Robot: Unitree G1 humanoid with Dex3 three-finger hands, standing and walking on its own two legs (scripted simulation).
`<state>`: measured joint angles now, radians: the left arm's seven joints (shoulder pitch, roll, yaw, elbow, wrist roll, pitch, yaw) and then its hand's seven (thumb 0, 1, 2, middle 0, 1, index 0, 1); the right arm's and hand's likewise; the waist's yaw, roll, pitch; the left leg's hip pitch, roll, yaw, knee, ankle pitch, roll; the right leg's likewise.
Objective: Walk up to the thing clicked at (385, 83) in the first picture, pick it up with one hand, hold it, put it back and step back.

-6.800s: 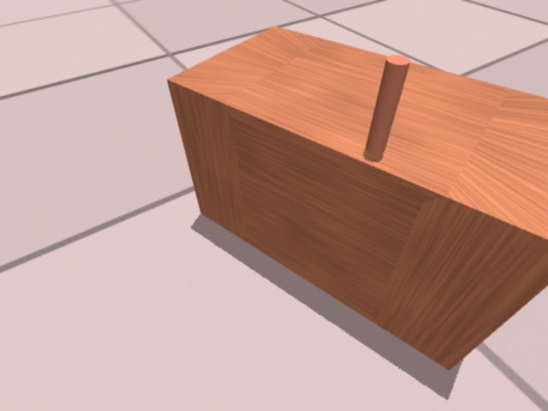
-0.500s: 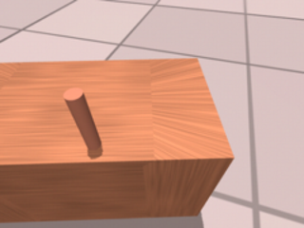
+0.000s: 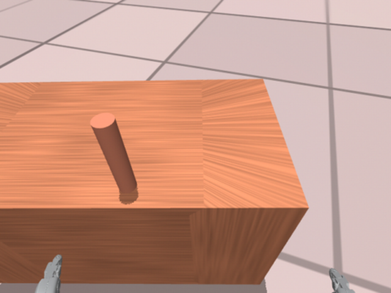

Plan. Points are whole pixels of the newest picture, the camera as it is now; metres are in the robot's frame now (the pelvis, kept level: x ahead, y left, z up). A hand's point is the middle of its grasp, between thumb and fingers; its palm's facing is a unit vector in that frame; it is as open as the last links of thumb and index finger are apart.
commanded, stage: rise first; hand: left
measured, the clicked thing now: (117, 157) +0.44 +0.22 +0.04
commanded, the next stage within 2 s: go down in 1.18 s
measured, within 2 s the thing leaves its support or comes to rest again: neither
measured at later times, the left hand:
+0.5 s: hand (62, 277) +0.18 +0.27 +0.01, palm faces +0.33 -0.87 -0.38, open 17.5 cm
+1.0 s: hand (46, 275) +0.17 +0.27 +0.05, palm faces +0.35 -0.85 -0.40, open 17.6 cm
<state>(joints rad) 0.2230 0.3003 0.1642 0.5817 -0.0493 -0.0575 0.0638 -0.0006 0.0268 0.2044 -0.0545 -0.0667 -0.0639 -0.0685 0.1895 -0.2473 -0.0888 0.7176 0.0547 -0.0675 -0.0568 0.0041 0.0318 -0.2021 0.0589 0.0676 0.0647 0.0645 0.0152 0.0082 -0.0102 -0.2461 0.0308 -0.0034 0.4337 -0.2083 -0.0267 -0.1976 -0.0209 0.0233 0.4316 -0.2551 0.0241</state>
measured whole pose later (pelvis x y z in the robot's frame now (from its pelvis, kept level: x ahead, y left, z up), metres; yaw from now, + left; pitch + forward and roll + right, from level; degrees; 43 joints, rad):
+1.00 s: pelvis -0.01 -0.01 +0.00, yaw +1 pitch -3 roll +0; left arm 0.43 0.31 0.28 0.01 -0.04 -0.20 0.03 -0.02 -0.56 0.04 -0.04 -0.05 -0.05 -0.06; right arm 0.25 -0.23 -0.13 0.62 0.02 -0.10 -0.05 -0.01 0.51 -0.04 0.06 0.06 0.06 0.05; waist 0.04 0.03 0.05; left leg -0.17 0.03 -0.03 0.42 -0.20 -0.04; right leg -0.12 -0.02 0.00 0.44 -0.27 0.01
